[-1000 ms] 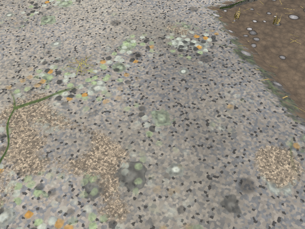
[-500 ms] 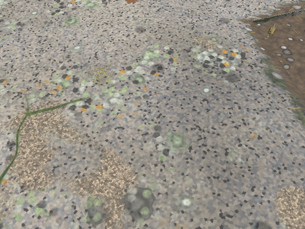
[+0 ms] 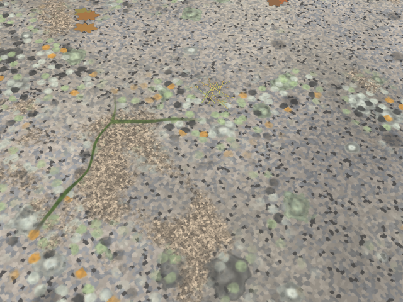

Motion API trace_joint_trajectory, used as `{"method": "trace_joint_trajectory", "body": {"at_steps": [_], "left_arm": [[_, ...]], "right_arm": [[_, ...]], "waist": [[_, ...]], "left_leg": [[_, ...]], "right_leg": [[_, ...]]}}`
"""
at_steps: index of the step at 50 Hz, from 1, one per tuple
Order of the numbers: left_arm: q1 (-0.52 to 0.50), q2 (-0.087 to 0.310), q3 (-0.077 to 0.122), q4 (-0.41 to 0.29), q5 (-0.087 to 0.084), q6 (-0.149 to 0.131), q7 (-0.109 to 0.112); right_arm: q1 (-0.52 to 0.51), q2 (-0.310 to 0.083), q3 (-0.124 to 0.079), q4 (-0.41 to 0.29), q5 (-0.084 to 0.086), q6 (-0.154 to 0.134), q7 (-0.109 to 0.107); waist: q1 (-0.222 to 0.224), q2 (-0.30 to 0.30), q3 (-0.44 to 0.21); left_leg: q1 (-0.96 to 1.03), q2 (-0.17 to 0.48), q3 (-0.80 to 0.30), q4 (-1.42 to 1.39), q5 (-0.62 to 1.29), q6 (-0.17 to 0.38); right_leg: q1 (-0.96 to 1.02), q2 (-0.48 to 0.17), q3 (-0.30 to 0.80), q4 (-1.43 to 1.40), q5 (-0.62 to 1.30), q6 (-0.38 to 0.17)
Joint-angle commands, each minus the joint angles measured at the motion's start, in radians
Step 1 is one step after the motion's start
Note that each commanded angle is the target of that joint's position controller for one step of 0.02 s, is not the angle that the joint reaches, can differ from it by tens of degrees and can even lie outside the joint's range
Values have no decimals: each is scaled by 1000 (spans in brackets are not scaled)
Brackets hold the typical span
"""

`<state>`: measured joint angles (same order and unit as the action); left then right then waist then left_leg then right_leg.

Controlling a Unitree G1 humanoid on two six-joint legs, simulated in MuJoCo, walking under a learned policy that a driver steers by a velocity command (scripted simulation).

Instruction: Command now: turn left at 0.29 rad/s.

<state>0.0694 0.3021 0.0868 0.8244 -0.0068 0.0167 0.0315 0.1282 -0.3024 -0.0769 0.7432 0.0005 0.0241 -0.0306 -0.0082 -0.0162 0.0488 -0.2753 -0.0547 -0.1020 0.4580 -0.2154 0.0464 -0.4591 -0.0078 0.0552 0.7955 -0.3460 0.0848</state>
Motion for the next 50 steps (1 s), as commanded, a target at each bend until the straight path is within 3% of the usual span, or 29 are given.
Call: {"method": "trace_joint_trajectory", "body": {"at_steps": [1, 3, 4, 5, 6, 7, 8, 9, 12, 13, 14, 15, 16, 19, 22, 36, 50], "left_arm": [[-11, 85, 15, -55, -3, -15, -8], [14, 77, 13, -47, -3, -24, -16], [44, 67, 10, -35, 0, -31, -22], [57, 81, 10, -31, 12, -37, -25], [75, 147, 19, -38, 31, -40, -21], [35, 165, 14, -31, 41, -39, -21], [-7, 103, -3, -41, 38, -44, -23], [-29, 86, -10, -41, 35, -49, -24], [-15, 99, -14, -15, 14, -56, -24], [5, 96, -17, -5, 17, -57, -26], [40, 100, -16, -1, 19, -59, -28], [32, 105, -17, 6, 19, -58, -27], [22, 98, -19, 8, 17, -57, -25], [30, 80, -26, 23, 13, -48, -17], [34, 76, -29, 42, 14, -40, -15], [50, 74, -40, 136, 12, -32, -10], [104, 65, -54, 196, 11, -34, -3]], "right_arm": [[-9, -154, -29, -47, -7, -5, 3], [-28, -139, -18, -41, -2, -1, 3], [-40, -126, -9, -39, 5, 0, 1], [-13, -105, 0, -30, 2, -3, 0], [22, -67, 13, -30, -19, -10, 0], [65, -60, 10, -29, -15, -15, 2], [36, -102, 3, -23, -22, -17, 1], [8, -120, -5, -20, -14, -16, 0], [-8, -82, 3, 1, -18, 1, 1], [-9, -85, 5, 4, -17, 5, 6], [-9, -114, -1, 16, -11, 7, 7], [-3, -103, -1, 24, -6, 5, 11], [-1, -85, 4, 34, -10, 2, 13], [-2, -81, 5, 66, -14, -11, 12], [9, -78, 8, 96, -12, -20, 10], [39, -72, 21, 212, -7, -31, -2], [60, -54, 32, 285, -5, -28, -6]], "waist": [[-17, 177, -135], [2, 172, -122], [27, 161, -117], [28, 125, -117], [0, -20, -148], [-61, -175, -128], [-40, -184, -130], [-33, -169, -115], [-27, -143, -109], [-18, -115, -110], [15, -54, -103], [5, -41, -96], [3, -33, -87], [18, 22, -73], [22, 41, -65], [14, 18, -41], [13, 19, -26]], "left_leg": [[97, 253, -212, -67, 381, 179], [89, 239, -227, -36, 352, 160], [66, 215, -220, -16, 307, 133], [29, 180, -214, 1, 217, 87], [-32, 97, -135, 125, 55, 23], [-76, 0, -38, 165, -211, -27], [-23, 37, -16, 199, -267, -61], [-3, 48, -7, 185, -213, -66], [98, 74, -14, 13, 41, -61], [137, 83, -21, -5, 124, -51], [134, 81, -24, 19, 134, -27], [106, 76, -25, 14, 105, -13], [97, 78, -29, -2, 97, -13], [78, 83, -38, -26, 128, -21], [66, 83, -38, -37, 119, -25], [80, 74, -19, -49, 111, -28], [78, 63, 4, -54, 97, -36]], "right_leg": [[77, -1, -19, -73, -9, -12], [143, 5, -34, -207, 41, -33], [218, 11, -48, -347, 155, -50], [304, -24, -9, -431, 294, -72], [393, -180, 144, -447, 507, -120], [338, -291, 255, -433, 615, -262], [271, -319, 291, -462, 532, -326], [267, -273, 254, -459, 478, -303], [255, -175, 147, -427, 375, -195], [239, -142, 116, -417, 312, -165], [227, -101, 77, -421, 245, -138], [249, -83, 50, -408, 204, -121], [254, -76, 39, -398, 191, -117], [274, -60, 15, -372, 221, -118], [289, -51, 5, -365, 220, -116], [283, -30, -9, -384, 212, -104], [265, -23, -11, -395, 194, -107]]}}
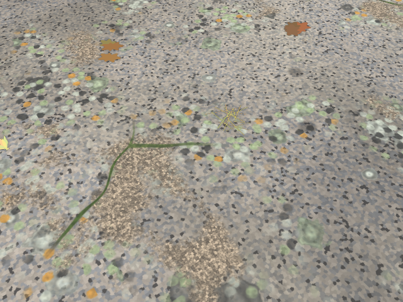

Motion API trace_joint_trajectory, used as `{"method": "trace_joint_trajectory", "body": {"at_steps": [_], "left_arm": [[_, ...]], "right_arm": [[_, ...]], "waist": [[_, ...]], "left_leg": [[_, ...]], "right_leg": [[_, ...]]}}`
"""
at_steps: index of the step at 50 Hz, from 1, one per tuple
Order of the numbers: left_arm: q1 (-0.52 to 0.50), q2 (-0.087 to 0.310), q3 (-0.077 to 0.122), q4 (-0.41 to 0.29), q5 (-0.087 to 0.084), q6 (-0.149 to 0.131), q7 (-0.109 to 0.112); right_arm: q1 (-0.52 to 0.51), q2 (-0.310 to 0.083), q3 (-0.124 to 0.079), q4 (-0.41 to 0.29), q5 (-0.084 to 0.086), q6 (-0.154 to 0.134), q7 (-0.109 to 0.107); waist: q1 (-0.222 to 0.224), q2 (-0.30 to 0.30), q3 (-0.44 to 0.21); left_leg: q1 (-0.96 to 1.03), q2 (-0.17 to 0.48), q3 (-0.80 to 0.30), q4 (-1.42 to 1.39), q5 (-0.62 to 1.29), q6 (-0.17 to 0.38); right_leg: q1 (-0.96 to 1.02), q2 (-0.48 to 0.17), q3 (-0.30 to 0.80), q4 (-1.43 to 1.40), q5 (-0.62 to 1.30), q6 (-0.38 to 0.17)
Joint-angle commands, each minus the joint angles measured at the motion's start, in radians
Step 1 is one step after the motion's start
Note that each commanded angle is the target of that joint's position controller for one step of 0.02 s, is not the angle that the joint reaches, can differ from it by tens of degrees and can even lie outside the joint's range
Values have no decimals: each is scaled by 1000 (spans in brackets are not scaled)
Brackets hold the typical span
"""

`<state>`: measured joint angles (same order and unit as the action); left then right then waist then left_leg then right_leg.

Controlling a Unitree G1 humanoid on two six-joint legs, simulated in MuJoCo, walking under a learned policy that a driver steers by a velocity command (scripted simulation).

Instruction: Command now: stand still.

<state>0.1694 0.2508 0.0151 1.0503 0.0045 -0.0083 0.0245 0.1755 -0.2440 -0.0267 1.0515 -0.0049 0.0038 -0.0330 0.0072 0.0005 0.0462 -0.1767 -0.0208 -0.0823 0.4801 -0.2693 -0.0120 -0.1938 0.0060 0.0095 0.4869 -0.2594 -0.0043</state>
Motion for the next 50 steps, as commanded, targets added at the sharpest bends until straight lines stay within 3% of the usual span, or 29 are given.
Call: {"method": "trace_joint_trajectory", "body": {"at_steps": [1, 22, 47, 48, 50], "left_arm": [[8, 115, 17, -28, 0, -9, 4], [78, 85, 5, 0, -3, -9, 8], [142, 50, 5, 8, -6, -8, 12], [160, 39, 3, 19, -5, -7, 13], [168, 82, 19, 18, -18, -2, 19]], "right_arm": [[15, -111, -17, -19, 0, -7, -4], [80, -81, -1, 32, 2, -9, -11], [151, -46, 5, 45, 4, -11, -18], [172, -30, 8, 56, 4, -10, -18], [170, -35, 4, 50, 12, -11, -22]], "waist": [[-2, 2, -22], [-3, -2, -7], [-3, -1, 9], [-4, -7, -15], [3, -47, 26]], "left_leg": [[-22, 29, -15, -76, 149, 22], [-42, 23, 3, -75, 131, 13], [-57, 22, 13, -71, 123, 7], [-46, 10, 28, -70, 38, 8], [-113, -37, 78, 4, -226, 27]], "right_leg": [[-1, -36, 35, -87, 106, -18], [-14, -30, 35, -93, 93, -27], [-22, -25, 36, -92, 94, -33], [-13, -19, 33, -106, -17, -35], [-52, -28, 70, -133, -364, -72]]}}
Over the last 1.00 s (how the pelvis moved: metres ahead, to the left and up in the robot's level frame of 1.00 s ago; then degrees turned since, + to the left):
0.01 -0.03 0.00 2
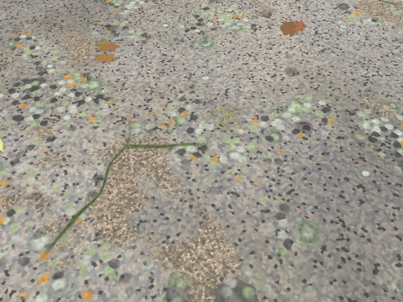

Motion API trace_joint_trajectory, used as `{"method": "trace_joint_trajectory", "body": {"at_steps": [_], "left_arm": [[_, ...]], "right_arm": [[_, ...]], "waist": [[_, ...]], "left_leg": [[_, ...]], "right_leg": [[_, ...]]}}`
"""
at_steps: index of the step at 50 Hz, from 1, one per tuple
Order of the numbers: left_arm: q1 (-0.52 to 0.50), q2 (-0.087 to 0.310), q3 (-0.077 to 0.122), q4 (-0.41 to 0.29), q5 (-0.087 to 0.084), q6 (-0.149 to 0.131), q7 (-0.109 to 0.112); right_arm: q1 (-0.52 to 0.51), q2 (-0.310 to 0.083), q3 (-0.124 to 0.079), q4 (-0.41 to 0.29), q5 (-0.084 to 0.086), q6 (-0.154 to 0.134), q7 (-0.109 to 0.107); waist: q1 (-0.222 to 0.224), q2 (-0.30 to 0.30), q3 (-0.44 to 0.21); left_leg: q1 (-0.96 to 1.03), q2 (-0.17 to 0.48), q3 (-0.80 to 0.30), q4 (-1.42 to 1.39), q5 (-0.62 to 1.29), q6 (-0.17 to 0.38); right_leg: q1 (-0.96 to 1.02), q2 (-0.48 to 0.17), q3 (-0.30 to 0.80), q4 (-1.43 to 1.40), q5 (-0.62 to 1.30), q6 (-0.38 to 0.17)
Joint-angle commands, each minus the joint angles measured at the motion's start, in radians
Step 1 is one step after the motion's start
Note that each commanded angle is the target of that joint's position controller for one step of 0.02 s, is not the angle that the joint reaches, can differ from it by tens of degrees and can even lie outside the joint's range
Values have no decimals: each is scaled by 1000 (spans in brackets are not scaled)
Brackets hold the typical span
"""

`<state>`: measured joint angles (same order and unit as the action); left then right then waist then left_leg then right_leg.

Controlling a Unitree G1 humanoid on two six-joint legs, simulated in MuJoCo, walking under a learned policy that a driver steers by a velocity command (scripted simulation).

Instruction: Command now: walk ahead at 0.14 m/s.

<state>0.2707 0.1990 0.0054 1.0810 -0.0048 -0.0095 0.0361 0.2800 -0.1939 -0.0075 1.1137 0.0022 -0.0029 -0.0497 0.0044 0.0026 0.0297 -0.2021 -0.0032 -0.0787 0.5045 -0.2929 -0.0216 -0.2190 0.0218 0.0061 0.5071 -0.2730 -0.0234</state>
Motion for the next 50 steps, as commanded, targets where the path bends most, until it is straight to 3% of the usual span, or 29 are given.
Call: {"method": "trace_joint_trajectory", "body": {"at_steps": [1, 3, 5, 7, 9, 10, 11, 12, 13, 14, 15, 17, 18, 20, 23, 28, 31, 33, 34, 35, 36, 37, 38, 39, 40, 42, 46, 48, 50], "left_arm": [[80, 154, 35, -17, -14, -3, 9], [137, 206, 56, -15, -20, -20, 6], [116, 208, 63, -33, -13, -36, 4], [38, 201, 63, -69, -26, -44, -3], [-33, 192, 63, -98, -43, -36, -8], [-41, 164, 56, -107, -39, -39, -10], [-53, 87, 34, -124, -21, -51, -20], [-54, 71, 34, -158, -29, -71, -19], [-64, 101, 39, -162, -44, -84, -22], [-62, 114, 40, -160, -49, -95, -31], [-56, 121, 45, -150, -38, -102, -36], [-88, 146, 59, -153, -18, -109, -43], [-95, 129, 58, -152, -16, -106, -49], [-144, 93, 49, -171, -17, -95, -57], [-295, 54, 28, -236, -22, -87, -63], [-407, 72, 20, -301, -32, -83, -90], [-344, 121, 45, -311, -26, -89, -105], [-72, 207, 95, -242, -32, -80, -101], [83, 280, 122, -217, -26, -66, -86], [120, 341, 128, -217, -14, -66, -85], [136, 257, 111, -204, -8, -66, -75], [61, 222, 102, -217, -8, -75, -71], [-32, 194, 92, -246, -9, -85, -73], [-96, 171, 84, -269, -2, -90, -78], [-127, 158, 78, -283, 8, -92, -76], [-122, 163, 77, -287, -6, -89, -68], [-35, 219, 93, -283, -10, -84, -36], [10, 226, 96, -281, -18, -75, -29], [60, 220, 94, -266, -22, -71, -27]], "right_arm": [[49, -87, -16, -27, 5, -11, -5], [13, -52, -9, -60, 10, -42, 7], [-11, -65, -16, -77, 18, -69, 22], [27, -55, -18, -77, 27, -86, 33], [151, -58, -33, -15, 20, -94, 35], [234, -77, -44, 13, 12, -90, 36], [362, -141, -62, 28, 12, -87, 31], [424, -235, -75, 23, 6, -98, 46], [342, -183, -58, 5, -1, -114, 49], [263, -137, -45, -25, 4, -124, 52], [211, -129, -40, -46, 6, -126, 60], [194, -93, -26, -61, 1, -115, 63], [224, -82, -22, -55, -4, -108, 59], [261, -102, -24, -53, -9, -97, 45], [255, -139, -30, -69, -13, -92, 26], [279, -158, -41, -63, 0, -97, 22], [232, -194, -55, -88, -6, -84, 17], [189, -217, -61, -120, -16, -65, 12], [183, -204, -52, -155, -27, -72, 13], [303, -34, -2, -186, -32, -106, 42], [191, -121, -22, -197, 11, -153, 55], [85, -175, -37, -246, 44, -176, 58], [33, -193, -41, -262, 37, -186, 48], [19, -200, -54, -263, 20, -180, 36], [40, -195, -61, -269, 9, -165, 32], [51, -162, -63, -291, -5, -138, 28], [-135, -140, -57, -373, -25, -121, 20], [-227, -118, -48, -402, -20, -126, 25], [-277, -117, -44, -419, -5, -130, 37]], "waist": [[15, -78, 79], [35, -181, 104], [24, -160, 133], [-25, -150, 127], [-88, -101, 96], [-109, -31, 63], [-141, 193, -4], [-138, 331, 18], [-91, 196, 92], [-60, 116, 128], [-41, 84, 117], [-34, 76, 96], [-39, 93, 78], [-49, 93, 73], [-76, 75, 107], [-74, 84, 136], [0, 121, 32], [140, 139, -138], [191, 39, -235], [73, -237, -392], [136, -158, -392], [117, -136, -217], [69, -2, -141], [21, 51, -87], [-21, 37, -73], [-52, -2, -38], [-6, -36, 13], [34, -50, 8], [66, -70, -14]], "left_leg": [[-151, -56, 82, 27, -275, 49], [-250, -38, 114, 208, -191, 56], [-272, 24, 75, 334, -177, 78], [-192, 50, 73, 198, -204, 109], [111, -24, 147, -53, 1, 100], [218, 5, 81, -85, 15, 94], [335, 203, -212, -222, -109, 143], [358, 381, -591, -358, -276, 275], [286, 414, -629, -367, -345, 304], [273, 372, -520, -362, -311, 272], [267, 320, -405, -365, -195, 235], [262, 250, -227, -369, 91, 182], [262, 224, -162, -365, 212, 175], [259, 203, -77, -366, 349, 180], [167, 182, 17, -408, 347, 172], [230, 236, 112, -413, 428, 165], [339, 258, 170, -222, 954, 130], [273, 225, 214, 155, 1135, 87], [6, 184, 214, 461, 835, 57], [-416, -44, 118, 851, -167, -2], [-530, -34, -58, 977, -224, 34], [-612, 21, -52, 959, -147, 60], [-558, 69, -44, 880, -62, 68], [-489, 94, -31, 804, -30, 60], [-414, 117, -39, 766, -19, 52], [-371, 136, -19, 658, -23, 23], [-366, 100, 31, 339, 218, -28], [-309, 56, 41, 153, 359, -28], [-271, 33, 48, 70, 442, -29]], "right_leg": [[-48, -91, 145, -195, -490, -87], [-19, -266, 392, -319, -625, -185], [-67, -352, 504, -372, -556, -235], [-102, -319, 408, -348, -449, -191], [-231, -178, 202, -229, -306, -122], [-288, -121, 127, -86, -224, -93], [-394, -30, -8, 260, -162, -37], [-590, 36, -9, 485, -283, -33], [-661, -37, 67, 644, -249, -52], [-708, -81, 88, 687, -131, -68], [-697, -107, 72, 671, -43, -71], [-646, -139, 44, 584, 69, -58], [-620, -136, 18, 556, 101, -45], [-616, -129, -14, 483, 153, -18], [-536, -100, -50, 263, 267, -2], [-453, -66, -67, 94, 307, -57], [-306, 7, -116, 90, 219, -117], [43, 70, -129, 60, 214, -166], [350, -78, 116, 51, 151, -222], [686, -361, 729, -75, -75, -435], [679, -348, 841, -218, -127, -407], [543, -317, 683, -238, -49, -352], [361, -274, 556, -258, 76, -319], [204, -233, 462, -275, 185, -300], [100, -203, 401, -298, 238, -296], [-19, -177, 339, -330, 269, -297], [-138, -108, 241, -341, 274, -261], [-143, -75, 218, -312, 242, -220], [-97, -95, 234, -295, 212, -205]]}}
Over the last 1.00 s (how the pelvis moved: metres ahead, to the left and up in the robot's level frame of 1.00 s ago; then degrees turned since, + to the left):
0.00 -0.01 0.00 0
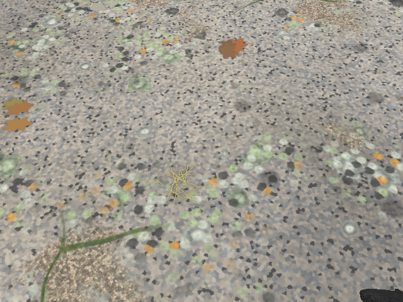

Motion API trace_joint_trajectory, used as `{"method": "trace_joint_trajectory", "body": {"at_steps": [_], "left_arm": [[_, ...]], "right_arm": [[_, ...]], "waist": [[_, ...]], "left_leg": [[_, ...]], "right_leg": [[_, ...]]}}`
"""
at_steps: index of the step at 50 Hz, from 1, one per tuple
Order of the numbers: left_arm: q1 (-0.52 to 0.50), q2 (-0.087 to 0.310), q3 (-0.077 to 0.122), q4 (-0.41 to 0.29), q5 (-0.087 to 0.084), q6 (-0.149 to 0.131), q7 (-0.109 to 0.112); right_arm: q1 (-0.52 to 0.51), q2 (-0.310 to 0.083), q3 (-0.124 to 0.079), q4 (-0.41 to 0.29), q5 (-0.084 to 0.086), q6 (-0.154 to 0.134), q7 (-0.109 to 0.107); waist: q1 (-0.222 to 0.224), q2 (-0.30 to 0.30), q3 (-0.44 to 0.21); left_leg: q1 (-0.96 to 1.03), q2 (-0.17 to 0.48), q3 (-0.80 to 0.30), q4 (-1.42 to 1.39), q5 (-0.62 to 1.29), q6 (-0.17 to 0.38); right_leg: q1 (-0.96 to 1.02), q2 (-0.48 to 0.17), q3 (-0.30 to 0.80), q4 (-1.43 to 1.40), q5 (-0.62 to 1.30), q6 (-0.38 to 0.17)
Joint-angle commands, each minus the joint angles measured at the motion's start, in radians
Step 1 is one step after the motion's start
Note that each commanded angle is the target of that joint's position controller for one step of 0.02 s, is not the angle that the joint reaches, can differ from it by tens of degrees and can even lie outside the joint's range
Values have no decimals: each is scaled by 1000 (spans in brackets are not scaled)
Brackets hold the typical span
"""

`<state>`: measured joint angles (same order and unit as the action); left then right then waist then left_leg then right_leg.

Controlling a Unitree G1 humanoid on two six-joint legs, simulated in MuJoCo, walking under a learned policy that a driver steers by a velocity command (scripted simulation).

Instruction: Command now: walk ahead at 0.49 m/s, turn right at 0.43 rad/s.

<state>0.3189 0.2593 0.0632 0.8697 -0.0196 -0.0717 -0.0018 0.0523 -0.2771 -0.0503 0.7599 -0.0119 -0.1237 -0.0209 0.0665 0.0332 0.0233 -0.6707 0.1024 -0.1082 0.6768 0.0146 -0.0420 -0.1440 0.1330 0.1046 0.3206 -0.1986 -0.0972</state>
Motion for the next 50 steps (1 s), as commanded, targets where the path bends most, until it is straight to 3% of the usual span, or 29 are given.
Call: {"method": "trace_joint_trajectory", "body": {"at_steps": [1, 3, 5, 6, 7, 8, 9, 10, 11, 12, 13, 15, 17, 20, 23, 26, 29, 31, 32, 33, 34, 35, 36, 37, 38, 40, 42, 44, 50], "left_arm": [[32, 151, 34, -47, -9, -8, 12], [65, 136, 28, -35, -9, -4, 14], [70, 150, 32, -34, 1, 3, 16], [62, 154, 32, -37, 4, 7, 17], [53, 140, 26, -43, 7, 8, 14], [36, 106, 10, -64, 19, 5, 9], [167, 38, -11, -64, -1, -11, 4], [178, 71, -13, -60, -13, -20, 3], [78, 157, 8, -76, -26, -23, 3], [-5, 156, 8, -96, -18, -22, 4], [-48, 139, 8, -109, 1, -22, 3], [-31, 107, 10, -107, 10, -13, 2], [-23, 72, 3, -105, 11, -6, 2], [-118, 55, -6, -140, 19, -9, 2], [-218, 38, -14, -164, 15, -17, -6], [-312, 43, -16, -194, 5, -22, -17], [-368, 63, -12, -227, 0, -30, -33], [-339, 88, -3, -227, 1, -36, -39], [-267, 109, 10, -208, 4, -37, -38], [-122, 154, 34, -163, 7, -36, -30], [67, 229, 56, -131, 22, -34, -18], [123, 300, 71, -110, 26, -26, -21], [134, 199, 47, -112, 16, -23, -20], [64, 162, 33, -117, 13, -24, -17], [-11, 137, 24, -125, 17, -26, -17], [-96, 87, 12, -124, 30, -37, -22], [-110, 87, 17, -106, 32, -52, -25], [-106, 107, 26, -85, 35, -60, -19], [-75, 140, 33, -48, 31, -49, 5]], "right_arm": [[-67, -41, -1, -73, 13, -12, 13], [-91, -68, -7, -90, 15, -20, 26], [-85, -95, -14, -101, 15, -30, 34], [-46, -105, -19, -95, 15, -34, 34], [52, -132, -34, -71, 10, -37, 30], [210, -179, -49, -50, -2, -40, 25], [364, -268, -78, -11, -9, -28, 25], [409, -208, -69, 17, 14, -17, 36], [347, -134, -46, 2, 24, -14, 36], [270, -110, -35, -16, 19, -6, 36], [221, -92, -27, -19, 13, -2, 40], [189, -74, -19, -16, 4, -3, 45], [208, -90, -24, -1, 10, -7, 46], [245, -125, -35, 23, 17, -1, 36], [285, -136, -36, 45, 26, 11, 27], [349, -147, -37, 76, 33, 21, 25], [372, -155, -40, 97, 36, 36, 20], [361, -172, -45, 100, 36, 48, 15], [341, -179, -46, 97, 36, 53, 13], [337, -162, -38, 92, 32, 57, 11], [336, -118, -17, 62, 13, 54, 10], [472, 14, 22, 54, 19, 34, 17], [425, -95, -3, 73, 43, 18, 20], [329, -147, -20, 43, 63, 11, 22], [281, -140, -21, 34, 57, 13, 17], [278, -113, -28, 37, 40, 37, 12], [306, -68, -24, 44, 43, 63, 13], [277, -59, -27, 27, 39, 76, 11], [115, -34, -18, -32, 32, 68, 36]], "waist": [[13, -106, -12], [19, -108, -17], [1, -128, -20], [-26, -140, -30], [-74, -136, -84], [-149, -92, -217], [-143, 152, -380], [-153, 250, -376], [-160, 127, -213], [-140, 37, -116], [-115, 2, -40], [-72, 41, -20], [-63, 57, -27], [-80, 32, -13], [-113, 38, 1], [-146, 41, 22], [-142, 49, 39], [-108, 61, 15], [-59, 64, -29], [7, 46, -125], [75, -50, -274], [16, -320, -402], [60, -229, -378], [50, -178, -220], [16, -114, -147], [-48, -126, -65], [-75, -124, -42], [-83, -100, -14], [-36, -74, 33]], "left_leg": [[195, -71, 68, -127, 140, -4], [173, -68, 51, -177, 88, 17], [185, -74, 56, -204, -15, 50], [237, -83, 73, -231, -52, 71], [374, -90, 83, -258, -57, 106], [619, 26, -22, -213, -28, 176], [1021, 233, -394, -229, -155, 339], [1064, 310, -651, -358, -349, 365], [943, 277, -562, -379, -450, 314], [802, 235, -430, -401, -385, 281], [681, 192, -340, -438, -283, 276], [565, 129, -225, -486, -150, 258], [534, 111, -150, -515, -41, 273], [541, 103, -73, -541, 59, 276], [535, 67, 4, -545, 58, 245], [573, 89, 7, -531, 24, 240], [671, 139, -15, -486, 57, 225], [715, 154, -16, -426, 168, 205], [711, 134, 10, -338, 320, 188], [660, 84, 51, -169, 408, 163], [446, 25, 86, 133, 171, 125], [45, -147, 97, 477, -516, 66], [-68, -112, -32, 604, -602, 73], [-123, -68, -24, 618, -514, 83], [-86, -21, 1, 573, -422, 78], [8, 29, -1, 495, -322, 69], [55, 38, 0, 472, -281, 60], [12, 39, -14, 434, -210, 50], [-10, 17, 46, 122, 71, 52]], "right_leg": [[-131, -224, 153, -90, 123, -128], [-22, -265, 202, -30, 119, -120], [58, -303, 245, 28, 178, -107], [77, -302, 249, 68, 250, -96], [76, -259, 223, 170, 378, -75], [-20, -207, 170, 399, 345, -45], [-371, -63, 41, 755, 61, 36], [-562, -54, 61, 908, -368, 47], [-644, -109, 91, 976, -312, 36], [-636, -157, 43, 961, -226, 37], [-619, -190, 14, 893, -168, 42], [-528, -234, -6, 801, -108, 51], [-512, -242, -34, 740, -68, 67], [-541, -251, -52, 561, 65, 89], [-485, -225, -79, 366, 224, 92], [-456, -200, -95, 271, 273, 89], [-475, -190, -88, 211, 199, 58], [-402, -171, -102, 179, 132, 32], [-285, -143, -129, 150, 126, 12], [-72, -133, -139, 144, 147, -18], [248, -316, 57, 181, 190, -88], [575, -546, 502, 94, 27, -240], [535, -541, 577, 19, -110, -223], [400, -509, 418, -5, -80, -173], [260, -466, 298, -34, -8, -142], [71, -403, 145, -112, 78, -112], [-7, -390, 59, -168, 144, -116], [-22, -390, -17, -193, 220, -115], [30, -354, -209, -210, 295, -71]]}}
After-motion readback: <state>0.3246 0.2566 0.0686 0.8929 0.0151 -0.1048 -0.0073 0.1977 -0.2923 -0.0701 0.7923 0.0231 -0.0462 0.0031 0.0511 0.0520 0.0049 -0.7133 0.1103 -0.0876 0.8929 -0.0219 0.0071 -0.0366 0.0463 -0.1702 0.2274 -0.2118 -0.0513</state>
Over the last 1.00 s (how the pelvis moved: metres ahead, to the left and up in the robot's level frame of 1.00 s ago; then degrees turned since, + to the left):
0.44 -0.02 0.01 -16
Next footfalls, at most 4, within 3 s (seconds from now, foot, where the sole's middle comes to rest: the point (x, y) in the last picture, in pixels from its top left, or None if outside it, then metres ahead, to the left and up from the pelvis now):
0.16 left None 0.28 0.14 -0.78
0.68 right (266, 284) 0.54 -0.12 -0.78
1.22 left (197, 204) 0.83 0.12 -0.78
1.72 right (229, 139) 1.16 0.01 -0.78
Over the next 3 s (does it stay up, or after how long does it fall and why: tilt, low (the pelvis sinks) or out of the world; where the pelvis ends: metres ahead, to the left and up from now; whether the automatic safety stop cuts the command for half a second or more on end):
stays up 1.62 0.09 0.00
